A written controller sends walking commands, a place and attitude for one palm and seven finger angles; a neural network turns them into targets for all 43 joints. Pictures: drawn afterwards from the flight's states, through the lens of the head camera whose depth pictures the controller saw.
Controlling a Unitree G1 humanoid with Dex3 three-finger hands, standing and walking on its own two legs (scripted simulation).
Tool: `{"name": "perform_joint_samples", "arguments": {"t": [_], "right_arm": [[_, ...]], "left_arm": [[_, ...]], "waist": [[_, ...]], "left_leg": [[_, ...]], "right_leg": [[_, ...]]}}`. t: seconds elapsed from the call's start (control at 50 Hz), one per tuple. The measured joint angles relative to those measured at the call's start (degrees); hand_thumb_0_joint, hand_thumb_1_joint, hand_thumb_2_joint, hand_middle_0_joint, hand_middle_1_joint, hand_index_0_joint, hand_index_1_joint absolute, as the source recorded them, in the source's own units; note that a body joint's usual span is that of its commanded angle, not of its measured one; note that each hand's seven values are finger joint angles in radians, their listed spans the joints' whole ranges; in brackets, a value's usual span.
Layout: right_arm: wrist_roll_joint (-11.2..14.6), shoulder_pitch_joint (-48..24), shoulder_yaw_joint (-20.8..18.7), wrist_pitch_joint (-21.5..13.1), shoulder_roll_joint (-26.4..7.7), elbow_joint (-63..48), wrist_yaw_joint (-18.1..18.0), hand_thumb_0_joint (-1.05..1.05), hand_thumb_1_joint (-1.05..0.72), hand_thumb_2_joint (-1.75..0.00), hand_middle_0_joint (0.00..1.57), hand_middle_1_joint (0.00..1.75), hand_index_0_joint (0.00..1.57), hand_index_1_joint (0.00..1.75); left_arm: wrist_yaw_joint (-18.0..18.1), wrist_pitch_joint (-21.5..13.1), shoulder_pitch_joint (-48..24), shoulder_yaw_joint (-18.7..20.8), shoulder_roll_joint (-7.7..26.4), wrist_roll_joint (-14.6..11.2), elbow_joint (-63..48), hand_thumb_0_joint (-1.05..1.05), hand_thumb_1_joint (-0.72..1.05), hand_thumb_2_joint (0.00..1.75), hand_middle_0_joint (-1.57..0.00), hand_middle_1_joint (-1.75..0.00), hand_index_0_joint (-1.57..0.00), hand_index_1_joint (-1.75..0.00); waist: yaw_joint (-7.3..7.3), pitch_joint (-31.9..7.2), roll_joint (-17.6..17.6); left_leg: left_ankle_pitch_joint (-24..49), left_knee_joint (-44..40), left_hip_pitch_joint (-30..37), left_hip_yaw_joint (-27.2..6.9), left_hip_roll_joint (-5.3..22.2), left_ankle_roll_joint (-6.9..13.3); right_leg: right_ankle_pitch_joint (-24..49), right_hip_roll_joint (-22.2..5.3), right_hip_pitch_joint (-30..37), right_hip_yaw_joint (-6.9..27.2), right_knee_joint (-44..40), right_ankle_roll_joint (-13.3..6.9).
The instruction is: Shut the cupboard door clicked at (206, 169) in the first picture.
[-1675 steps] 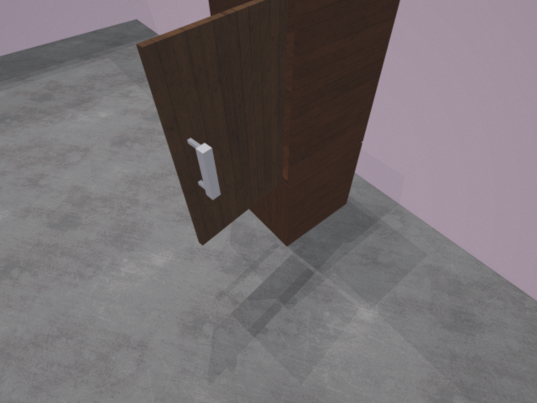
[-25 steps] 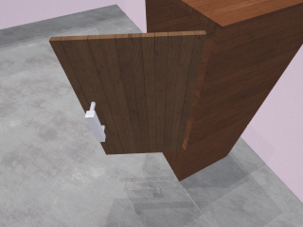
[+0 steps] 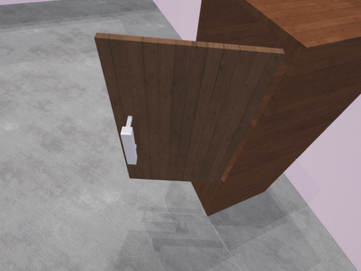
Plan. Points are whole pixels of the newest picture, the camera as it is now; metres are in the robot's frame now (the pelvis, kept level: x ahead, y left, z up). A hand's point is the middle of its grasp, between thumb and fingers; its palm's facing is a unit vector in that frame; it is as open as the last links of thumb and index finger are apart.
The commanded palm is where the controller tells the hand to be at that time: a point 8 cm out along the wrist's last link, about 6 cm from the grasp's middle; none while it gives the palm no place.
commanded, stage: come to a stop and stand still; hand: left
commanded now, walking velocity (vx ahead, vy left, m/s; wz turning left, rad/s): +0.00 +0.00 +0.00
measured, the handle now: (131, 140) +0.44 +0.17 -0.04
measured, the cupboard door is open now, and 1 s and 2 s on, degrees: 66 66 66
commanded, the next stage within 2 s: look again from close up in 1.42 s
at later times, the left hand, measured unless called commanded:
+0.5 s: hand out of the picture +0.01 +0.14 -0.18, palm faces -0.05 -0.97 -0.24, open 7.4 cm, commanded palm none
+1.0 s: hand out of the picture +0.03 +0.14 -0.18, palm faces -0.03 -0.97 -0.25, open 7.4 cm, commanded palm none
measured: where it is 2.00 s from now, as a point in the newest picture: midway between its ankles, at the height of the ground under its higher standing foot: outside the picture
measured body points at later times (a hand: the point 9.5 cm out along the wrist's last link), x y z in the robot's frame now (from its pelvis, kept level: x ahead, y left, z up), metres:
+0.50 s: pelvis -0.02 -0.04 -0.01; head -0.01 -0.06 +0.44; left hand +0.01 +0.19 -0.16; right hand -0.04 -0.27 -0.17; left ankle +0.02 +0.08 -0.74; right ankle -0.05 -0.17 -0.74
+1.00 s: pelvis +0.01 -0.05 +0.00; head +0.02 -0.06 +0.44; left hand +0.03 +0.19 -0.16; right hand +0.06 -0.30 -0.16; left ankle +0.02 +0.08 -0.74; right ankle -0.05 -0.17 -0.74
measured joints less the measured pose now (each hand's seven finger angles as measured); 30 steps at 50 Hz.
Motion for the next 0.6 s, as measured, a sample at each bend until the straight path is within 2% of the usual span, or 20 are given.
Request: {"name": "perform_joint_samples", "arguments": {"t": [0.06,0.1,0.12,0.16,0.2,0.4,0.6], "right_arm": [[0.3,0.6,-0.2,0.2,-0.1,0.8,0.5,0.00,-0.91,-0.90,0.20,0.30,0.20,0.30],[0.5,1.6,-0.4,0.6,-0.3,-0.3,1.2,0.00,-0.91,-0.90,0.20,0.30,0.20,0.30],[0.4,1.8,-0.5,0.5,-0.4,-0.8,1.5,0.00,-0.91,-0.90,0.20,0.30,0.20,0.30],[0.3,2.3,-1.0,0.2,-1.3,-1.1,2.0,0.00,-0.91,-0.90,0.20,0.30,0.20,0.30],[0.4,3.9,-1.0,0.1,-1.7,-1.0,2.1,0.00,-0.91,-0.90,0.20,0.30,0.20,0.30],[0.1,9.5,-0.6,0.4,-2.2,2.3,2.1,0.00,-0.92,-0.90,0.20,0.30,0.20,0.30],[0.3,10.0,0.2,-0.8,-1.7,5.9,1.7,0.00,-0.91,-0.90,0.20,0.30,0.20,0.30]], "left_arm": [[0.2,-0.7,0.9,-0.8,-0.6,0.1,0.4,0.00,0.91,0.90,-0.20,-0.30,-0.19,-0.30],[0.7,-2.1,3.0,-1.6,-0.6,0.3,-1.1,0.00,0.91,0.90,-0.20,-0.30,-0.19,-0.30],[0.8,-2.7,3.5,-1.9,-0.6,0.4,-1.2,0.00,0.91,0.90,-0.20,-0.30,-0.19,-0.30],[0.6,-3.0,3.4,-2.8,-1.9,0.6,-0.4,0.00,0.91,0.90,-0.20,-0.30,-0.19,-0.30],[0.3,-3.0,3.6,-3.3,-2.7,0.5,-0.3,0.00,0.91,0.90,-0.20,-0.30,-0.20,-0.30],[-0.1,-3.7,4.2,-4.2,-4.1,0.3,-0.9,0.00,0.91,0.90,-0.20,-0.30,-0.20,-0.30],[-0.2,-4.1,3.5,-4.1,-3.5,0.0,1.4,0.00,0.91,0.90,-0.20,-0.30,-0.20,-0.30]], "waist": [[-0.13,-0.5,1.0],[0.16,-2.0,0.2],[0.12,-2.0,-0.1],[-1.23,-0.9,2.0],[-2.05,-1.1,3.2],[-2.64,-2.9,3.3],[-2.42,-2.2,2.4]], "left_leg": [[0.3,0.7,-0.8,0.1,0.5,-0.5],[-1.5,5.0,-4.1,1.6,0.3,-0.9],[-2.6,7.3,-5.4,2.4,0.1,-1.1],[-2.6,9.2,-5.6,1.8,0.5,-1.2],[-3.1,9.8,-5.3,1.2,0.4,-1.3],[-0.6,5.6,-3.6,0.9,0.3,-2.6],[0.5,2.0,-1.1,0.8,1.2,-3.8]], "right_leg": [[3.8,-0.6,3.6,-0.8,-9.1,-0.7],[6.1,-1.6,4.7,1.3,-16.4,-2.3],[7.0,-2.3,4.3,2.5,-17.2,-1.9],[6.9,-2.0,3.6,2.1,-14.1,0.5],[6.4,-1.9,3.8,1.6,-12.9,1.2],[7.1,-1.8,3.8,1.3,-13.4,0.0],[8.2,-0.8,5.8,1.2,-16.4,-0.9]]}}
